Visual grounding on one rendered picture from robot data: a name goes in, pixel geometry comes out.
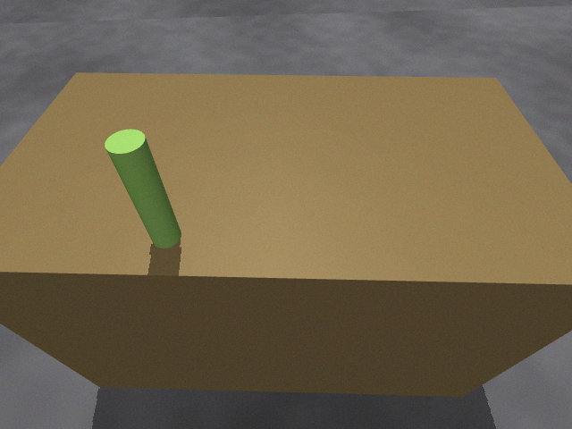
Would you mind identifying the can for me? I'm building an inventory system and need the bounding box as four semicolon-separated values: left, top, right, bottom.
105;130;181;248

